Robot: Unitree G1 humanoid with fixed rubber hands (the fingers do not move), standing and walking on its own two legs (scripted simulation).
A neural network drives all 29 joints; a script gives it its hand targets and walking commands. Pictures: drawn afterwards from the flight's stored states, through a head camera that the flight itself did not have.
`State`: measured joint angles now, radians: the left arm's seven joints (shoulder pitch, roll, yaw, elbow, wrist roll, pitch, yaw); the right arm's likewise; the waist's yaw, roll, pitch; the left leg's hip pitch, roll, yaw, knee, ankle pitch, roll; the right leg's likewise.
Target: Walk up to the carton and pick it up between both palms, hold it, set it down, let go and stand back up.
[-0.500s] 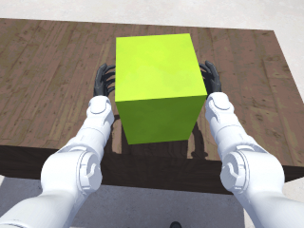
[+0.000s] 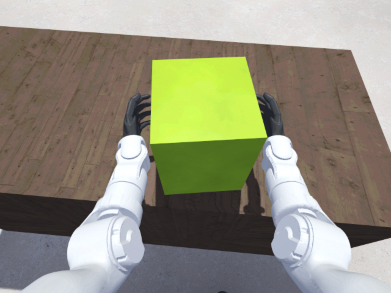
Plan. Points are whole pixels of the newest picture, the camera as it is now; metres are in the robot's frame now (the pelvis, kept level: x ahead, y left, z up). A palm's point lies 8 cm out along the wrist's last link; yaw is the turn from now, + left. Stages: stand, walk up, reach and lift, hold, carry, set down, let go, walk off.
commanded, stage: reach and lift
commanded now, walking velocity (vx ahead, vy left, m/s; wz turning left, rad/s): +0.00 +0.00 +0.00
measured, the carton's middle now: (201, 131) +0.46 +0.04 -0.01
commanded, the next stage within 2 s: none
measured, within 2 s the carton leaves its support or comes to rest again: leaves its support in 1.24 s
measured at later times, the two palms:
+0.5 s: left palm (132, 132) +0.41 +0.18 +0.04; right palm (270, 132) +0.44 -0.11 +0.05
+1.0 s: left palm (131, 134) +0.41 +0.18 +0.04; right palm (269, 134) +0.44 -0.11 +0.05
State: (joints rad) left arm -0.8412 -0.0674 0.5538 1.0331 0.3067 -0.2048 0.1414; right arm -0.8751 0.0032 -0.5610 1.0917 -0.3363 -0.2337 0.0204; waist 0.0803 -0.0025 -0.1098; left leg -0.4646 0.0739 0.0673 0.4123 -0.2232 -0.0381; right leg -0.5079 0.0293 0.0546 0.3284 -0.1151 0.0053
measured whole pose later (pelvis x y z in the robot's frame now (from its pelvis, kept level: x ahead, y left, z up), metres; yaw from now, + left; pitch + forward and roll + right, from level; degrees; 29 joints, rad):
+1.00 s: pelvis +0.00 +0.00 +0.00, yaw +1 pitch +17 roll -1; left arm -0.84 -0.08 0.59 1.02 0.34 -0.21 0.14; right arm -0.85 0.03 -0.59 1.07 -0.37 -0.28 0.01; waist 0.08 0.00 -0.11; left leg -0.45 0.07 0.07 0.39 -0.22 -0.04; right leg -0.50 0.03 0.04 0.32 -0.11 0.01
